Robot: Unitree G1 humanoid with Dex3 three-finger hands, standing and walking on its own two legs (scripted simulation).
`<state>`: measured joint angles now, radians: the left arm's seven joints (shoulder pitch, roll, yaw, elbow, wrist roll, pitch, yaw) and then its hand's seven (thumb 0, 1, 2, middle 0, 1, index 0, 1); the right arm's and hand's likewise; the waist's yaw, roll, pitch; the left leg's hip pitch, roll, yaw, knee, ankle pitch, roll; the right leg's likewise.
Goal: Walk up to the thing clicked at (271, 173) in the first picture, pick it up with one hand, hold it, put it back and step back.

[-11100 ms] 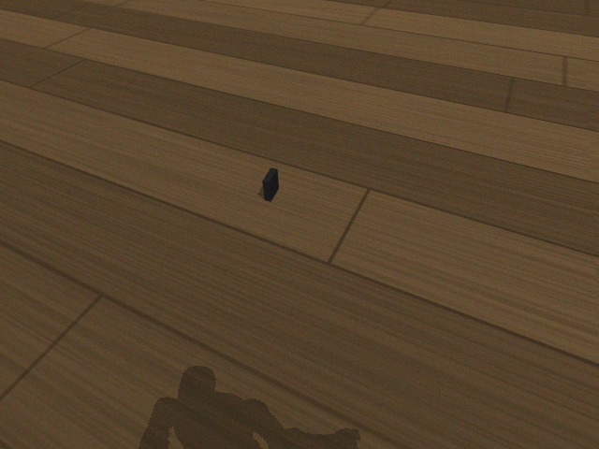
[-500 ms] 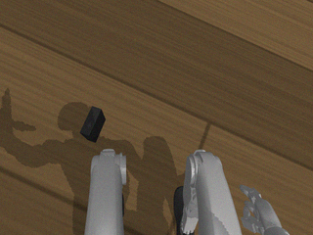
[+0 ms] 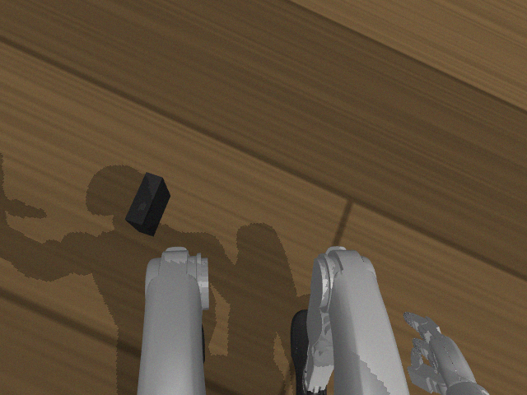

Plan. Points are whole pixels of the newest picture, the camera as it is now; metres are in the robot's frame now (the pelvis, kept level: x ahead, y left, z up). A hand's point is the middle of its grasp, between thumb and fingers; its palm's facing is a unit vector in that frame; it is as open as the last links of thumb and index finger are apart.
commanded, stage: go down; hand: left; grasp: from the side
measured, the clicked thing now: (150, 206) +0.44 +0.24 -0.31
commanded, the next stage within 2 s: approach in 0.06 s
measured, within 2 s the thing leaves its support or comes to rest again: neither
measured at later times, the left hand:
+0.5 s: hand out of the picture +0.37 +0.40 -0.08, palm faces +0.23 -0.97 +0.01, open 17.5 cm
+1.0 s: hand (113, 216) +0.40 +0.29 -0.24, palm faces +0.18 -0.98 +0.08, open 17.5 cm
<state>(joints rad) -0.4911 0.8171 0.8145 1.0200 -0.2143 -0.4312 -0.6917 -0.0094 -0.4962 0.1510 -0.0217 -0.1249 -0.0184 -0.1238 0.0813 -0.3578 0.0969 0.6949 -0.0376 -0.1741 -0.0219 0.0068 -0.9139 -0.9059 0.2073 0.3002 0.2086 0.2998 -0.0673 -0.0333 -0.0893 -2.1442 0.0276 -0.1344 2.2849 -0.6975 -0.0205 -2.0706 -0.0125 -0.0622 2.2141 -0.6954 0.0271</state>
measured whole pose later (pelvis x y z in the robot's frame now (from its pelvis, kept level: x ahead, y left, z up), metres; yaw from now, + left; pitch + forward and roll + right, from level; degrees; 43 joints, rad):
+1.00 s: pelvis -0.01 +0.01 -0.09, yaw -8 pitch +15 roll -14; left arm -0.56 0.77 0.69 1.38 -0.23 -0.96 -0.45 -0.01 -0.59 0.07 -0.06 -0.13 -0.06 -0.13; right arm -0.14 -0.38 0.40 0.62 -0.27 -0.10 0.08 0.00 -0.94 -0.91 0.21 0.30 0.21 0.30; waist -0.20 -0.22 0.21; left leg -2.23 0.02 -0.32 2.65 -0.72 -0.03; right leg -2.10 0.05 -0.18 2.45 -0.65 0.06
